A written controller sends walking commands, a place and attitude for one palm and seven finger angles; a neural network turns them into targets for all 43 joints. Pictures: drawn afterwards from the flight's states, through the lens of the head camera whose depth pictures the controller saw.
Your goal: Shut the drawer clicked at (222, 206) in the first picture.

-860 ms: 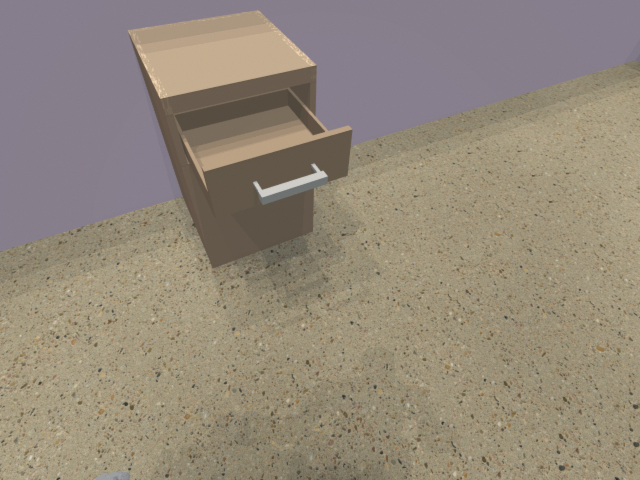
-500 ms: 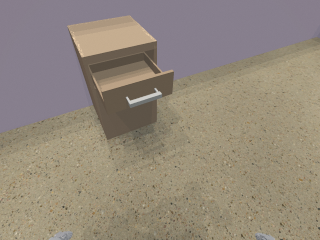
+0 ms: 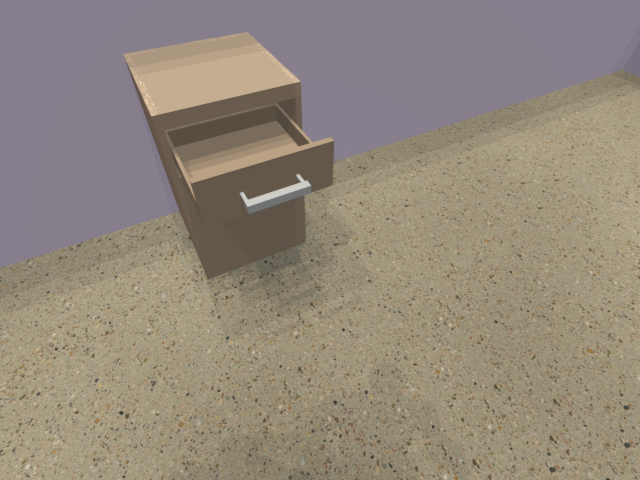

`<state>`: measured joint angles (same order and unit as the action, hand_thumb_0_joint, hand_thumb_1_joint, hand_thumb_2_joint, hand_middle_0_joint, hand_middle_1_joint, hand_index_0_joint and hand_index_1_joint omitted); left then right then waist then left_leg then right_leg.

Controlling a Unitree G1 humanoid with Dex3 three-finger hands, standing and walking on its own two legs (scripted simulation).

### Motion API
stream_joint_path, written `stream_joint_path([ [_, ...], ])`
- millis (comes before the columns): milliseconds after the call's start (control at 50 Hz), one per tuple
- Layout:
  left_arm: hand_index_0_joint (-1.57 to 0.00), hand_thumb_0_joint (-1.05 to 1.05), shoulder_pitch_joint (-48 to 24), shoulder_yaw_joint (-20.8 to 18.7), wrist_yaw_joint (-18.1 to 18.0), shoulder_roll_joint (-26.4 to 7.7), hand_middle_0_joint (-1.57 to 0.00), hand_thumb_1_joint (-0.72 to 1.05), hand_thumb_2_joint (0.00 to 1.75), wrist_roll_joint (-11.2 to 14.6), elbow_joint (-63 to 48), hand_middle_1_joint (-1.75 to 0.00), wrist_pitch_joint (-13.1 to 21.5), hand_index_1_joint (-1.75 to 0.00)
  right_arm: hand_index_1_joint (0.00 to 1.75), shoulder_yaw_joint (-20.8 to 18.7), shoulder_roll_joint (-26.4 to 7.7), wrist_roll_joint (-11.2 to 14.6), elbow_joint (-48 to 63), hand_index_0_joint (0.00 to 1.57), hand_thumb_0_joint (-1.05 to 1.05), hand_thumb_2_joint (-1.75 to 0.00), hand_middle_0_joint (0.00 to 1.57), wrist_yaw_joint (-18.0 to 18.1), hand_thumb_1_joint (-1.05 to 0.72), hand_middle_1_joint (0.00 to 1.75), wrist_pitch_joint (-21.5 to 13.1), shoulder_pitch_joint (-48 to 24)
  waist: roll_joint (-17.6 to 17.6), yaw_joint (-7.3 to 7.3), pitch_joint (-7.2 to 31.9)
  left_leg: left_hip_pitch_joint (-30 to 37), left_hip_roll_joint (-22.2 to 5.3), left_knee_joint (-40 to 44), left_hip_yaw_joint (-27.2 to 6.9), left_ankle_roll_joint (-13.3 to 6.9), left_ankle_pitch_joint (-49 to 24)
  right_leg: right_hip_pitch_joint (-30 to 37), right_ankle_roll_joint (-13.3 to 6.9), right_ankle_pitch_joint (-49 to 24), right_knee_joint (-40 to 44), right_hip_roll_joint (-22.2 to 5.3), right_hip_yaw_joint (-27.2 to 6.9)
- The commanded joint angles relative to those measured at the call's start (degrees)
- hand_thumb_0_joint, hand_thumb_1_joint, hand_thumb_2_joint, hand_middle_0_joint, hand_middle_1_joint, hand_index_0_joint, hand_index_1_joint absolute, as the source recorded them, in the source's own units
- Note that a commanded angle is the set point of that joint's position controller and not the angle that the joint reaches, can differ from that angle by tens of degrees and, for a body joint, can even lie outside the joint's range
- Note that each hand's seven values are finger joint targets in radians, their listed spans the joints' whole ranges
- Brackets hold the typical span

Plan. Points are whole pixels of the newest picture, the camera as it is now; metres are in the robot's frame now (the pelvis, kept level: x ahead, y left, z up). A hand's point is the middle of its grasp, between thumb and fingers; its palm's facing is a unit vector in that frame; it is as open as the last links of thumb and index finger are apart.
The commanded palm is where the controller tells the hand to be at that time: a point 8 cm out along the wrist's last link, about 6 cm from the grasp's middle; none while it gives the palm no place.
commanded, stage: stand and wait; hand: left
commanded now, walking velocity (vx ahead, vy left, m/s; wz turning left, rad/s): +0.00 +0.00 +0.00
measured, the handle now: (275, 191) +0.82 +0.16 -0.19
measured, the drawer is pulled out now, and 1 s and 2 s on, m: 0.25 0.25 0.25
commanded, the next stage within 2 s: look at it before walking up in 0.08 s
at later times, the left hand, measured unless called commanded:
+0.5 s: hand out of the picture +0.06 +0.24 -0.16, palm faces -0.02 -0.95 -0.32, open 7.4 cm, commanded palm none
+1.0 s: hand out of the picture +0.05 +0.23 -0.17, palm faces -0.07 -0.95 -0.29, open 7.4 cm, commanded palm none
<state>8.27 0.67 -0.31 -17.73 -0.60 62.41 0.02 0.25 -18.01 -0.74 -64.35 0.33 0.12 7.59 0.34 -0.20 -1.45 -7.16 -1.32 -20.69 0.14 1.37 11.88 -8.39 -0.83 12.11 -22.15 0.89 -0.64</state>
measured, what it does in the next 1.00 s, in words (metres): stands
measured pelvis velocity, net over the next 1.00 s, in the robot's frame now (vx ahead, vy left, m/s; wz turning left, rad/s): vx -0.02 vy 0.01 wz -0.08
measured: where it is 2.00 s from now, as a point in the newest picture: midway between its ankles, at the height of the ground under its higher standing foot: outside the picture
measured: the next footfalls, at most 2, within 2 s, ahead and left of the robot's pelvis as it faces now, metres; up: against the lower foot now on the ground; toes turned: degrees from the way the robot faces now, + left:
left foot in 1.88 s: +0.26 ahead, +0.04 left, +0.00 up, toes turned -31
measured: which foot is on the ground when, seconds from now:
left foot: down 0.00-1.00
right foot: down 0.00-1.00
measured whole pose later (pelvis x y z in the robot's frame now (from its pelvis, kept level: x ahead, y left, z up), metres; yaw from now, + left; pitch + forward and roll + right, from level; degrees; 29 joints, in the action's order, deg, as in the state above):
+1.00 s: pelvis -0.02 +0.01 -0.01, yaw -5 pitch -1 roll +1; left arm 11.2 -0.7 -0.3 -16.3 -0.9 60.4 -2.5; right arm -0.8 -14.9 -0.9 -60.6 1.3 0.7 8.1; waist -1.0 1.0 -2.0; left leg -10.2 -1.8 -25.4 4.8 0.7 13.7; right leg -13.8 0.0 12.7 -28.0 1.6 -5.2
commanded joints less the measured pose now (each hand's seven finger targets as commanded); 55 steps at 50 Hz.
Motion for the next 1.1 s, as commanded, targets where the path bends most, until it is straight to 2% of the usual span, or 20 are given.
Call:
stream_joint_path([
  [0, -0.20, 0.00, -2.19, -2.45, -0.72, -11.60, -0.20, 0.90, 0.90, 0.06, -3.66, -0.30, 1.55, -0.30, 0.30, -1.74, -10.66, 0.07, 3.35, 0.20, 0.00, -0.90, 0.20, 0.56, -0.90, 0.30, -1.62, -2.64, -0.90, 0.21, 2.37, 0.19, -5.18, 3.01, -3.79, -2.14, -5.47, -0.64, -0.76, -6.53, 4.93, -7.47, -6.30],
  [260, -0.20, 0.00, -1.91, -2.49, -0.61, -11.34, -0.20, 0.90, 0.90, -0.04, -3.47, -0.30, 1.44, -0.30, 0.30, -1.68, -10.55, 0.03, 3.17, 0.20, 0.00, -0.90, 0.20, 0.56, -0.90, 0.30, -1.75, -1.69, -0.03, 0.28, 1.69, -0.48, -5.36, 3.79, -4.10, -2.11, -4.19, -1.56, -0.60, -3.68, 5.52, -6.98, -6.44],
  [420, -0.20, 0.00, -1.37, -2.50, -0.65, -11.25, -0.20, 0.90, 0.90, -0.04, -3.20, -0.30, 1.64, -0.30, 0.30, -1.74, -10.47, 0.14, 3.15, 0.20, 0.00, -0.90, 0.20, 0.61, -0.90, 0.30, -1.84, -1.14, -1.21, 0.15, 2.88, 0.56, -5.63, 3.45, -4.11, -2.17, -6.04, -0.90, -0.59, -6.40, 5.24, -7.05, -6.17],
  [780, -0.20, 0.00, -0.94, -2.43, -0.61, -11.46, -0.20, 0.90, 0.90, -0.11, -2.92, -0.30, 1.53, -0.30, 0.30, -1.95, -11.02, 0.10, 3.05, 0.20, 0.00, -0.90, 0.20, 0.67, -0.90, 0.30, -2.00, -1.55, 0.10, 0.25, 1.54, 0.66, -5.87, 4.15, -4.01, -2.26, -5.65, -1.68, -0.47, -6.52, 5.48, -6.85, -6.42],
  [800, -0.20, 0.00, -0.63, -2.50, -0.60, -10.40, -0.20, 0.90, 0.90, -0.10, -3.12, -0.30, 1.17, -0.30, 0.30, -1.95, -9.87, 0.06, 3.22, 0.20, 0.00, -0.90, 0.20, 0.82, -0.90, 0.30, -1.88, -0.83, 0.24, 0.09, 1.42, 1.01, -6.01, 3.08, -3.33, -2.08, -6.15, -2.66, -0.48, -8.00, 4.68, -6.73, -6.84],
  [840, -0.20, 0.00, 1.45, -1.97, -0.81, -6.17, -0.20, 0.90, 0.90, -0.01, -3.03, -0.30, -0.13, -0.30, 0.30, -1.30, -5.24, 0.00, 2.94, 0.20, 0.00, -0.90, 0.20, 1.04, -0.90, 0.30, -1.13, 2.00, 0.33, -0.09, 1.71, 1.30, -6.35, 0.95, -1.56, -1.45, -6.84, -4.41, 0.01, -10.59, 2.02, -6.36, -7.11],
  [860, -0.20, 0.00, 2.07, -2.14, -0.77, -6.12, -0.20, 0.90, 0.90, -0.04, -3.36, -0.30, -0.55, -0.30, 0.30, -1.54, -5.14, 0.05, 3.28, 0.20, 0.00, -0.90, 0.20, 1.23, -0.90, 0.30, -0.83, 2.53, 0.57, -0.04, 1.58, 1.40, -6.60, 0.10, -1.02, -1.46, -6.69, -5.47, 0.01, -11.29, 0.72, -6.06, -7.32],
  [920, -0.20, 0.00, 2.71, -3.02, -0.48, -6.31, -0.20, 0.90, 0.90, -0.30, -5.37, -0.30, -1.50, -0.30, 0.30, -2.82, -6.55, -0.02, 5.60, 0.20, 0.00, -0.90, 0.20, 1.55, -0.90, 0.30, -0.14, 2.97, 1.11, -0.12, 0.85, 1.23, -8.67, -0.53, -1.24, -2.39, -4.27, -9.61, 0.04, -10.06, -3.92, -4.22, -7.22],
  [960, -0.20, 0.00, 3.26, -3.44, -0.11, -5.64, -0.20, 0.90, 0.90, -0.41, -6.87, -0.30, -1.99, -0.30, 0.30, -3.76, -7.63, -0.08, 7.31, 0.20, 0.00, -0.90, 0.20, 1.65, -0.90, 0.30, 0.10, 2.54, 3.91, 0.15, 0.52, 0.52, -11.29, 0.37, -2.60, -3.89, -2.60, -12.32, 0.50, -6.96, -8.76, -2.33, -5.87],
  [980, -0.20, 0.00, 3.63, -3.67, 0.07, -4.96, -0.20, 0.90, 0.90, -0.43, -7.42, -0.30, -2.24, -0.30, 0.30, -4.18, -8.03, -0.13, 8.00, 0.20, 0.00, -0.90, 0.20, 1.66, -0.90, 0.30, 0.11, 2.26, 5.98, 0.25, 0.20, -0.60, -13.71, 1.65, -3.90, -5.38, -2.69, -13.09, 0.76, -3.19, -13.31, -1.32, -4.54],
  [1000, -0.20, 0.00, 4.20, -3.87, 0.22, -4.20, -0.20, 0.90, 0.90, -0.49, -8.02, -0.30, -2.51, -0.30, 0.30, -4.60, -8.29, -0.10, 8.68, 0.20, 0.00, -0.90, 0.20, 1.63, -0.90, 0.30, -0.04, 1.94, 8.47, 0.59, 0.20, -1.51, -16.68, 2.79, -4.91, -7.58, -5.70, -13.85, 1.18, 4.92, -19.72, -0.64, -2.68],
  [1020, -0.20, 0.00, 4.29, -4.14, 0.23, -3.53, -0.20, 0.90, 0.90, -0.52, -8.69, -0.30, -2.75, -0.30, 0.30, -4.72, -8.07, -0.08, 9.25, 0.20, 0.00, -0.90, 0.20, 1.61, -0.90, 0.30, -0.21, 2.39, 9.73, 0.39, 0.78, -1.48, -19.31, 3.86, -5.75, -10.00, -9.25, -14.93, 1.65, 12.71, -26.51, -0.81, -1.17],
  [1040, -0.20, 0.00, 4.62, -4.44, 0.29, -2.85, -0.20, 0.90, 0.90, -0.50, -9.30, -0.30, -2.96, -0.30, 0.30, -4.86, -7.63, -0.22, 9.85, 0.20, 0.00, -0.90, 0.20, 1.64, -0.90, 0.30, -0.33, 1.86, 10.63, 0.73, 0.58, -1.71, -20.59, 3.73, -5.05, -11.40, -12.52, -15.75, 1.82, 16.22, -29.97, -1.85, -0.88],
  [1060, -0.20, 0.00, 5.24, -4.66, 0.42, -2.46, -0.20, 0.90, 0.90, -0.47, -9.67, -0.30, -3.08, -0.30, 0.30, -5.13, -7.13, -0.29, 10.48, 0.20, 0.00, -0.90, 0.20, 1.65, -0.90, 0.30, -0.42, 0.93, 10.23, 1.13, 0.56, -2.30, -20.87, 2.39, -2.96, -11.50, -14.61, -15.21, 1.65, 16.63, -29.89, -3.31, -1.12],
  [1080, -0.20, 0.00, 6.11, -4.85, 0.62, -1.69, -0.20, 0.90, 0.90, -0.45, -9.92, -0.30, -2.99, -0.30, 0.30, -5.35, -6.92, -0.54, 11.04, 0.20, 0.00, -0.90, 0.20, 1.63, -0.90, 0.30, -0.35, -0.07, 9.56, 1.89, 0.53, -3.83, -20.47, 0.20, -0.97, -10.56, -15.79, -12.68, 1.38, 15.59, -27.16, -4.30, -0.75],
])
